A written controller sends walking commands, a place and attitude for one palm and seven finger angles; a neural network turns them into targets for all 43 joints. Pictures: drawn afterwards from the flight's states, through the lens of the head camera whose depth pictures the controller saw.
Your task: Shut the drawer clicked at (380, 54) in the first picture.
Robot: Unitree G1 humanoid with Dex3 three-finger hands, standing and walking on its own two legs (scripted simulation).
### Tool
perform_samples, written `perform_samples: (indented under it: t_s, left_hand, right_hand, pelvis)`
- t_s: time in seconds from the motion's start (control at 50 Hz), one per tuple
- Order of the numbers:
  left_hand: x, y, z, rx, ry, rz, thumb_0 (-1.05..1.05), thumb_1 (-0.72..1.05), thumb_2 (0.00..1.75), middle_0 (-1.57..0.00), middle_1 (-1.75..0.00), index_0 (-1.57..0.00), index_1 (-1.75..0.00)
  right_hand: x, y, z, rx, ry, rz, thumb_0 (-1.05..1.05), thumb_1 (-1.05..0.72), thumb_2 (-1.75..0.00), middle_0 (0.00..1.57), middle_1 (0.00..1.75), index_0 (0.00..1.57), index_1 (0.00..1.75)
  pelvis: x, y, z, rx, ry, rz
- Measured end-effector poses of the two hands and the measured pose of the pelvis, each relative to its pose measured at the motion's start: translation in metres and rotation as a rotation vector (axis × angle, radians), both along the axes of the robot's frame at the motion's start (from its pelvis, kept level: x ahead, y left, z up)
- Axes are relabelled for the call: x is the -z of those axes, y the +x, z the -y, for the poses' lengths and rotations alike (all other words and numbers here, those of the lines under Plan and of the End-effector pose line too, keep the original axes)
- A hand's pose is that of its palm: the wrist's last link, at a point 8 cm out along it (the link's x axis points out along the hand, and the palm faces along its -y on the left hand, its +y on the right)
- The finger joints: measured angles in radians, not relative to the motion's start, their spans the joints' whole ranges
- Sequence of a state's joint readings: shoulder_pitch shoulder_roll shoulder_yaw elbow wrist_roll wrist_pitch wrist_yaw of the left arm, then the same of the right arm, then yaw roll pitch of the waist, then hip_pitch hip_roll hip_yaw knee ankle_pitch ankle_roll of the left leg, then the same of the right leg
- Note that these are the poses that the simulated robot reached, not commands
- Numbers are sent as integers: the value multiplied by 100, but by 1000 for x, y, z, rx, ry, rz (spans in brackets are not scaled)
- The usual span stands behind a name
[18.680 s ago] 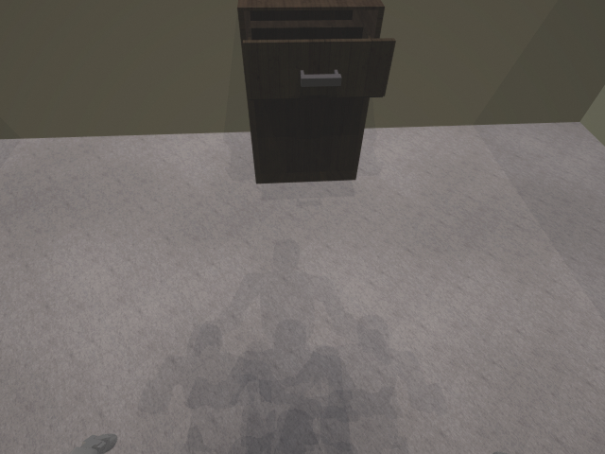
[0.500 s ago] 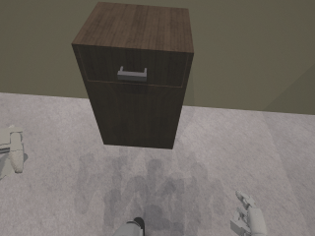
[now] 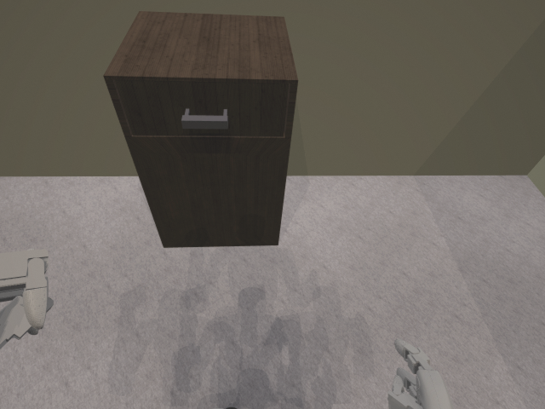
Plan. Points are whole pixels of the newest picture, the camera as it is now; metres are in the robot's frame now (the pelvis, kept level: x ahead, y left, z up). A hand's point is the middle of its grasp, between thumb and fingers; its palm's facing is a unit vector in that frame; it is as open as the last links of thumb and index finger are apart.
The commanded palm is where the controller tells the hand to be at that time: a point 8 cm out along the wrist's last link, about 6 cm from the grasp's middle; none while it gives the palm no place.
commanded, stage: stop stepping back and stand still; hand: left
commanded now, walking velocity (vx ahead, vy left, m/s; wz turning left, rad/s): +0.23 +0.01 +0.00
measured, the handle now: (205, 117) +0.85 +0.20 -0.07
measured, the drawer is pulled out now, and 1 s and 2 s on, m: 0.00 0.00 0.00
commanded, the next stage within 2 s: let the arm hang, fingers relaxed in 0.36 s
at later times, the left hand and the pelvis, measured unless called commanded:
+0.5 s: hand (43, 329) +0.18 +0.24 +0.14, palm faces +0.32 -0.82 -0.47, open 3.2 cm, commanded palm none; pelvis -0.02 +0.01 -0.01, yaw +0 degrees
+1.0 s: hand out of the picture -0.08 +0.19 -0.17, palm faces +0.06 -0.97 -0.22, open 4.9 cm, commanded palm none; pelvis -0.03 +0.00 +0.00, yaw +1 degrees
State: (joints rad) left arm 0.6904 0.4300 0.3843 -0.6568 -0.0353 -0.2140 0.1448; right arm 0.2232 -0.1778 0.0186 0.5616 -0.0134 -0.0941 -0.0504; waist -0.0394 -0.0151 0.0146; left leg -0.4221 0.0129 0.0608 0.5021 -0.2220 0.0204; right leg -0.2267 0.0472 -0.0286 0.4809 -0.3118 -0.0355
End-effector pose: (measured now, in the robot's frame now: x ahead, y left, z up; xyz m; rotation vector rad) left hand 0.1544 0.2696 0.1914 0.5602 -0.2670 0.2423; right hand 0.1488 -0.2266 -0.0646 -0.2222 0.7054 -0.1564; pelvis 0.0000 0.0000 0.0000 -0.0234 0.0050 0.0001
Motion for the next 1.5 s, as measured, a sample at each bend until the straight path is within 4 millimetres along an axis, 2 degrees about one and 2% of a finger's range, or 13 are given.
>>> perform_samples:
  t_s: [0.1,0.24,0.4,0.48,0.52,0.58,0.66,0.7,0.74,0.88,1.0,1.22,1.5]
  left_hand:
    - [1,-20,-8,-43,-42,43,1,89,90,-140,-160,-140,-160]
    - [19,-12,-25,-95,-88,72,1,89,90,-140,-160,-140,-160]
    - [3,-24,3,-12,-6,43,1,89,90,-140,-160,-140,-160]
    - [10,-22,-2,-34,-24,31,1,89,90,-140,-160,-140,-160]
    - [56,-8,-15,-78,-77,-128,0,89,90,-140,-159,-140,-160]
    - [164,-3,-24,-203,-253,-520,0,90,90,-136,-156,-136,-156]
    - [282,-53,12,-257,-434,-1036,0,91,90,-125,-146,-126,-147]
    - [317,-90,37,-247,-492,-1228,1,92,90,-119,-140,-119,-141]
    - [329,-116,32,-324,-497,-1299,1,91,90,-113,-140,-113,-133]
    - [332,-199,25,-429,-531,-1549,1,91,90,-87,-112,-87,-105]
    - [327,-235,34,-469,-542,-1670,1,91,90,-64,-82,-64,-80]
    - [333,-211,58,-406,-573,-1638,0,91,90,-28,-40,-28,-40]
    - [333,-186,56,-393,-567,-1589,1,93,90,-20,-30,-20,-31]
  right_hand:
    - [12,-32,13,51,-33,-83,1,-90,-90,20,30,21,30]
    - [21,-58,14,103,-51,-71,1,-90,-90,20,30,21,30]
    - [27,-58,-2,48,39,-82,1,-90,-90,20,30,21,30]
    - [31,-52,1,23,40,-108,1,-90,-90,20,30,21,30]
    - [47,-47,4,-12,47,-131,1,-90,-90,20,30,21,30]
    - [69,-47,6,-28,46,-211,1,-90,-90,20,30,21,30]
    - [71,-61,3,-9,56,-285,1,-90,-90,20,30,21,30]
    - [68,-74,2,14,55,-331,1,-90,-90,20,30,21,30]
    - [67,-91,-1,24,52,-397,1,-90,-90,20,30,20,30]
    - [70,-151,4,64,38,-629,0,-93,-90,20,30,21,30]
    - [74,-186,-2,93,66,-736,0,-92,-90,20,30,20,30]
    - [81,-210,-36,115,157,-783,0,-91,-90,20,30,20,30]
    - [83,-207,-51,137,192,-774,0,-91,-90,20,30,20,30]
  pelvis:
    - [1,-9,-5,30,14,17]
    - [10,-19,-13,19,20,47]
    - [7,-24,-1,18,11,28]
    - [6,-19,-4,5,14,19]
    - [15,-18,-9,-16,2,2]
    - [22,-22,-12,-29,24,3]
    - [18,-25,-7,-24,33,27]
    - [15,-26,-4,-23,32,35]
    - [11,-28,-1,-29,24,36]
    - [-1,-28,0,-33,9,20]
    - [-4,-27,-3,-26,13,27]
    - [-5,-25,-4,-17,17,36]
    - [-5,-18,-6,-12,21,29]
